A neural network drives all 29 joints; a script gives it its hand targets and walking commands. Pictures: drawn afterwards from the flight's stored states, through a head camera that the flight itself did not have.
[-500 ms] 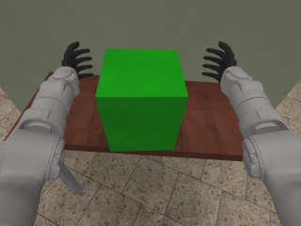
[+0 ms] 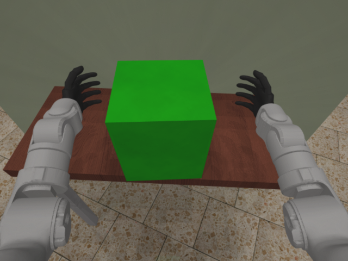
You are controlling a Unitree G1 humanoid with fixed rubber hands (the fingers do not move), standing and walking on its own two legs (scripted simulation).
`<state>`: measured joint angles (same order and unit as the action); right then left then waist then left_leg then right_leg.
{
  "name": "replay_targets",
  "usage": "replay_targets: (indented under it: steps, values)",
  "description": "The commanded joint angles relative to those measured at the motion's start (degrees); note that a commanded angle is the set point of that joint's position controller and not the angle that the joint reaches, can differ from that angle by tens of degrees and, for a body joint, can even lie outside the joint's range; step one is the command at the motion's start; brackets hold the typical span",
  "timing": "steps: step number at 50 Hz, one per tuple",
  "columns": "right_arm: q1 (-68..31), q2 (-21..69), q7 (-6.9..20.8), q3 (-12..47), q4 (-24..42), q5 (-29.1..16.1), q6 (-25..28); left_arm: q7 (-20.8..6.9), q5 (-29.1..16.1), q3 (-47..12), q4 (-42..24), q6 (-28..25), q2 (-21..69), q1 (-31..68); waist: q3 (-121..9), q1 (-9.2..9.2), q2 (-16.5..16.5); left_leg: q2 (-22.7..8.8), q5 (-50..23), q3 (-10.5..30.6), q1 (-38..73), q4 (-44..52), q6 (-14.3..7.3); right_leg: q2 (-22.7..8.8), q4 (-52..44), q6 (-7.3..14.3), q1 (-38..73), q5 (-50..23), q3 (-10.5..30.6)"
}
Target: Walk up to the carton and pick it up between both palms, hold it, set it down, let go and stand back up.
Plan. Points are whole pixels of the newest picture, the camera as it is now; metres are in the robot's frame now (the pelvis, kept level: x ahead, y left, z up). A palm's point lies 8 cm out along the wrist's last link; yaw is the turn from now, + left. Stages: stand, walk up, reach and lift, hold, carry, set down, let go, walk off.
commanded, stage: set down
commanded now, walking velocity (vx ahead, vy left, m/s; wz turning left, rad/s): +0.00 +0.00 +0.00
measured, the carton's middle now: (162, 123) +0.45 +0.06 +0.05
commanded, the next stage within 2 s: none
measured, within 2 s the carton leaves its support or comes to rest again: neither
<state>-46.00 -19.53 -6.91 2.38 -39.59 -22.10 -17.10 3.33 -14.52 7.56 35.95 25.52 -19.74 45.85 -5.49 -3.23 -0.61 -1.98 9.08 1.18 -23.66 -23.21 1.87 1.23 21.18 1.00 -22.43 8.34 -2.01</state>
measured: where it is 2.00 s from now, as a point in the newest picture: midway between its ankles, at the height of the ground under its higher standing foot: outside the picture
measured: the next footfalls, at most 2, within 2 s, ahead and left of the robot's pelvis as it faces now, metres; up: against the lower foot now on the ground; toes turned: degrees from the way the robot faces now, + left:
none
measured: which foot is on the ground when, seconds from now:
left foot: down 0.00-1.00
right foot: down 0.00-1.00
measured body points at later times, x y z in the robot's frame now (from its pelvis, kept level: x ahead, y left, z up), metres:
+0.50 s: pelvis -0.01 +0.00 +0.00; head +0.02 +0.00 +0.45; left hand +0.37 +0.25 +0.11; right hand +0.40 -0.16 +0.11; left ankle +0.02 +0.14 -0.74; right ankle +0.01 -0.11 -0.74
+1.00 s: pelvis -0.01 +0.01 +0.00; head +0.01 +0.00 +0.45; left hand +0.29 +0.24 +0.04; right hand +0.32 -0.18 +0.05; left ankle +0.02 +0.14 -0.74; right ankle +0.01 -0.11 -0.74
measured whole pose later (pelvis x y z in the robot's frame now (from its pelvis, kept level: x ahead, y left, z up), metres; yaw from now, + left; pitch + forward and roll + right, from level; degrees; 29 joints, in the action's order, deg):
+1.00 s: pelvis -0.01 +0.01 +0.00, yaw -1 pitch +2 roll +0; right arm -6.4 -12.7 -3.1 0.7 -15.0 -14.5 -5.6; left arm 3.8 -14.5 3.9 16.4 10.6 -12.8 7.7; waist -0.7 -4.5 -0.1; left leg -1.3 9.9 -0.7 -14.4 -22.5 1.1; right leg 0.6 23.0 0.7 -14.9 9.9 -0.2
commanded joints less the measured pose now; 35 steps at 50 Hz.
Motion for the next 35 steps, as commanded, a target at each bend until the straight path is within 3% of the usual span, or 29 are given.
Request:
replay_targets:
  steps: [1,12,23,25,26,28,30,35]
  values:
    - [-26.21,-10.39,1.08,-2.76,18.15,-0.80,3.35,-0.31,1.15,3.53,-18.98,-1.63,-11.63,23.93,-39.67,-0.53,-0.39,3.33,-26.52,-3.53,13.36,-0.50,1.93,2.08,2.73,-3.17,25.81,-23.82,1.87]
    - [-19.10,-8.97,1.41,-3.05,25.07,0.41,3.95,-0.15,1.49,5.34,-25.59,-2.23,-11.23,17.03,-35.25,-2.05,0.78,3.63,-22.19,-4.44,12.79,1.03,0.93,1.62,2.11,-3.03,26.07,-20.83,2.67]
    - [-10.76,-6.91,0.90,-5.51,27.86,3.34,5.26,-0.56,0.84,3.72,-28.26,-3.70,-9.28,10.15,-30.18,-0.76,-0.36,3.59,-16.47,-4.54,12.72,1.81,1.05,1.25,0.28,-2.14,22.16,-11.32,2.49]
    - [-4.06,-5.70,1.19,-5.00,27.77,3.64,5.86,-0.80,1.38,3.37,-28.46,-4.38,-7.24,3.34,-27.98,-0.61,0.23,3.39,-17.29,-4.25,14.06,2.00,0.96,1.30,-0.15,-1.87,22.76,-11.30,2.43]
    - [-7.02,-6.08,1.19,-5.98,29.19,4.12,6.16,-0.76,0.88,3.34,-29.03,-4.93,-8.19,6.68,-28.74,-0.65,-0.42,3.51,-15.77,-4.36,12.96,2.01,1.05,1.10,-0.15,-1.91,21.79,-9.30,2.45]
    - [0.28,-4.36,1.65,-5.48,28.31,4.67,6.81,-0.75,1.07,2.51,-28.38,-6.02,-6.05,-0.34,-25.54,-0.46,0.18,3.30,-14.33,-4.06,13.40,2.45,0.77,1.08,-0.51,-1.51,21.83,-7.50,2.42]
    - [-0.60,-4.28,1.75,-6.49,30.47,5.60,7.78,-0.64,0.65,2.38,-29.59,-7.44,-6.56,0.74,-25.49,-0.51,-0.05,3.41,-12.87,-4.21,12.39,2.57,0.74,0.91,-0.54,-1.55,21.39,-5.79,2.48]
    - [8.79,-2.58,2.47,-5.81,33.97,6.03,10.96,-0.65,1.26,1.99,-32.64,-11.42,-4.67,-8.10,-23.12,-0.53,-0.71,3.44,-14.47,-4.00,13.20,2.41,0.93,0.90,-0.56,-1.19,22.16,-6.18,2.81]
